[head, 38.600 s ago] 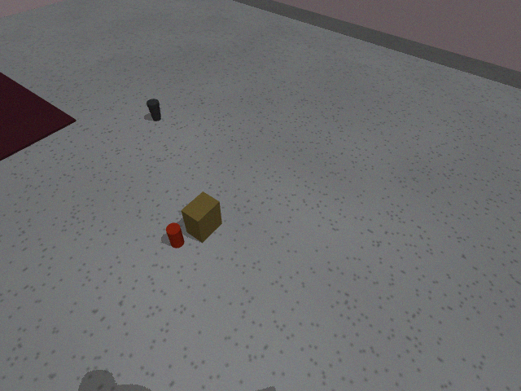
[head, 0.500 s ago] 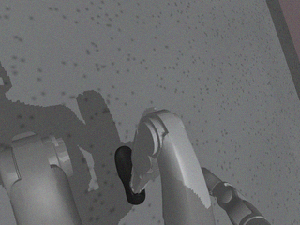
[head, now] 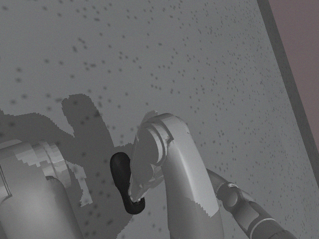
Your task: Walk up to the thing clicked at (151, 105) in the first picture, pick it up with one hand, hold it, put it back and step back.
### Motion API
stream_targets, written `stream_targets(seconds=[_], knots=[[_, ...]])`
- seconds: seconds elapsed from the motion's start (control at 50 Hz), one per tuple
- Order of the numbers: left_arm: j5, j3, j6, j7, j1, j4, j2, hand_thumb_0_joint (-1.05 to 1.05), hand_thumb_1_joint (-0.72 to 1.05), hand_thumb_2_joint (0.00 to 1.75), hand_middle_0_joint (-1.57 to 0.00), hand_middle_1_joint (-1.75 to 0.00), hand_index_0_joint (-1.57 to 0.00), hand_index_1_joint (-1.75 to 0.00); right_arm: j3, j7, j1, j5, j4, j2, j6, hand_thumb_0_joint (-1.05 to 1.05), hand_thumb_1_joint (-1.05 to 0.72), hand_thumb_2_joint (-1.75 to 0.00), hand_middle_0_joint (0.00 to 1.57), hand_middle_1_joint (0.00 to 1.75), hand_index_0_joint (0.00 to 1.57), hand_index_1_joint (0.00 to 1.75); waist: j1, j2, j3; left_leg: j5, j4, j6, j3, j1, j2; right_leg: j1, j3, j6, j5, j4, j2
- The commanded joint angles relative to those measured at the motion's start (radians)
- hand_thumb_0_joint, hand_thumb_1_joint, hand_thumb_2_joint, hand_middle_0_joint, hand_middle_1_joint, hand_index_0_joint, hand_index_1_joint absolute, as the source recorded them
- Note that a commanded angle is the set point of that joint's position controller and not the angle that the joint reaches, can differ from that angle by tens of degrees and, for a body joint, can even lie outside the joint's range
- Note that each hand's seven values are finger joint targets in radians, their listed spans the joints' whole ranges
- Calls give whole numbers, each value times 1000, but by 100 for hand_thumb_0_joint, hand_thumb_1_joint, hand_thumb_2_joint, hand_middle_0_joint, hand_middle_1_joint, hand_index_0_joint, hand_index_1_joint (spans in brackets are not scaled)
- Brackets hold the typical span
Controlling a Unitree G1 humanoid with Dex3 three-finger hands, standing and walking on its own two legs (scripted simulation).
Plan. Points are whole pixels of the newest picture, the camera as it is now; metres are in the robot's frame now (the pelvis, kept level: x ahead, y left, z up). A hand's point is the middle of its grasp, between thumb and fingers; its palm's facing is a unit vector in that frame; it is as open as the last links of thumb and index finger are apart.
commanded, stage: lower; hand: left
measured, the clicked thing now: out of the picture +0.42 +0.32 -0.21
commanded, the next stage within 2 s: loosen in 0.26 s
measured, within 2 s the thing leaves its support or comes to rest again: rests again in 0.16 s
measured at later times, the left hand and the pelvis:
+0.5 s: hand out of the picture +0.42 +0.31 -0.19, palm faces +0.51 -0.86 -0.01, open 10.0 cm; pelvis -0.01 +0.00 +0.00, yaw -1 degrees
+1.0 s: hand out of the picture +0.42 +0.31 -0.19, palm faces +0.49 -0.87 +0.01, open 13.6 cm; pelvis -0.01 +0.01 +0.00, yaw -2 degrees
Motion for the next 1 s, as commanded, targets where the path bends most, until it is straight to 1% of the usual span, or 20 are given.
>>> stream_targets(seconds=[0.0,0.14,0.16,0.18,0.2,0.26,0.28,0.32,0.36,0.44,0.58,0.62,0.66,0.74,0.76,0.78,0.82,0.86,0.9,0.98], knots=[[-5,-11,-106,-1,-224,-160,200,0,28,131,-128,-142,-129,-142,-111,-19,56,-11,0,-363,7,0,-91,-91,20,30,20,30,-112,601,-609,175,-337,-31,72,427,65,302,-103,-67,186,-146,40],[-10,-8,-111,9,-211,-141,224,0,25,129,-129,-140,-129,-141,-97,-19,42,-11,-16,-372,11,0,-90,-90,20,30,20,30,-106,584,-576,163,-342,-32,57,409,69,301,-116,-66,177,-145,43],[-11,-5,-115,11,-201,-138,211,0,25,130,-129,-141,-130,-142,-95,-18,41,-14,-11,-371,12,0,-90,-90,20,30,20,30,-109,596,-578,186,-349,-38,48,435,72,307,-120,-65,196,-138,41],[-9,-12,-119,12,-213,-149,227,0,26,129,-128,-140,-129,-141,-94,-20,32,-14,-15,-372,10,0,-90,-90,20,30,20,30,-105,604,-573,177,-344,-36,50,432,72,295,-116,-66,188,-137,45],[-10,-7,-122,14,-215,-144,232,0,26,129,-127,-140,-128,-141,-90,-21,39,-16,-15,-371,12,0,-90,-90,20,30,20,30,-113,599,-583,189,-334,-33,55,433,72,316,-116,-64,200,-142,47],[-4,-6,-125,20,-221,-136,245,0,25,129,-129,-140,-130,-141,-86,-21,24,-16,-25,-373,13,0,-90,-90,20,30,20,30,-114,596,-543,152,-347,-33,48,413,74,293,-122,-66,168,-146,46],[-7,-1,-128,20,-213,-142,251,0,25,129,-129,-140,-129,-141,-83,-21,24,-19,-23,-371,11,0,-90,-91,20,30,20,30,-109,600,-555,157,-340,-32,52,423,75,299,-116,-66,174,-148,48],[-6,-7,-134,21,-227,-135,247,0,25,130,-129,-140,-130,-142,-83,-23,25,-21,-20,-378,11,0,-90,-91,20,30,20,30,-125,598,-551,161,-339,-32,46,427,78,300,-119,-64,178,-147,47],[-13,-14,-135,18,-220,-122,237,0,27,120,-129,-136,-132,-134,-82,-23,19,-20,-27,-379,9,0,-91,-90,20,30,20,30,-127,573,-533,135,-335,-26,50,401,75,301,-120,-62,164,-157,49],[-14,-7,-135,18,-214,-120,250,0,10,90,-114,-112,-117,-110,-78,-25,22,-22,-29,-379,9,0,-91,-90,20,30,20,30,-123,575,-542,130,-339,-27,45,413,79,298,-124,-63,156,-157,51],[-16,-11,-135,15,-200,-123,245,0,-15,62,-100,-89,-103,-87,-72,-26,18,-23,-33,-380,8,0,-91,-89,20,30,20,30,-120,588,-533,160,-342,-30,39,419,80,309,-130,-64,181,-149,53],[-17,-16,-134,14,-195,-115,247,0,-23,58,-84,-75,-87,-75,-73,-25,13,-23,-36,-382,8,0,-91,-90,20,30,20,30,-118,579,-524,138,-339,-27,41,402,79,306,-132,-64,169,-154,55],[-18,-17,-133,14,-196,-115,244,0,-27,48,-75,-65,-75,-65,-74,-25,17,-21,-36,-382,7,0,-91,-90,20,30,20,30,-117,579,-522,127,-345,-28,37,397,79,302,-133,-66,161,-153,55],[-17,-33,-122,9,-181,-91,203,0,-33,38,-61,-52,-62,-51,-77,-23,19,-22,-35,-385,11,0,-91,-90,20,30,20,30,-127,578,-520,152,-355,-35,24,429,83,290,-140,-64,177,-149,53],[-17,-44,-119,8,-189,-85,209,0,-35,35,-60,-49,-60,-49,-73,-23,14,-18,-39,-386,11,0,-91,-90,20,30,20,30,-130,573,-504,134,-357,-32,23,406,82,279,-142,-65,163,-149,52],[-21,-31,-114,8,-169,-80,203,0,-38,35,-59,-48,-59,-48,-73,-24,18,-19,-37,-381,14,0,-91,-90,20,30,20,30,-122,561,-521,158,-350,-32,26,418,81,300,-139,-62,185,-153,53],[-20,-41,-110,6,-174,-78,203,0,-41,30,-54,-42,-54,-42,-72,-24,15,-19,-41,-378,16,0,-90,-90,20,30,20,30,-118,555,-509,144,-346,-27,35,397,78,293,-135,-65,171,-160,55],[-18,-43,-111,7,-179,-82,195,0,-42,28,-50,-40,-51,-39,-75,-24,18,-20,-40,-380,18,0,-91,-90,20,30,20,30,-123,559,-500,137,-357,-31,26,407,80,286,-142,-64,165,-157,52],[-21,-35,-111,11,-176,-87,208,0,-45,25,-46,-35,-46,-35,-73,-22,16,-18,-45,-376,17,0,-90,-90,20,30,20,30,-112,552,-512,127,-353,-28,30,399,80,292,-136,-66,157,-158,55],[-17,-39,-120,15,-194,-86,215,0,-45,19,-37,-26,-36,-26,-70,-22,13,-21,-44,-377,19,0,-90,-90,20,30,20,30,-122,564,-505,122,-351,-27,30,395,78,292,-138,-66,155,-158,55]])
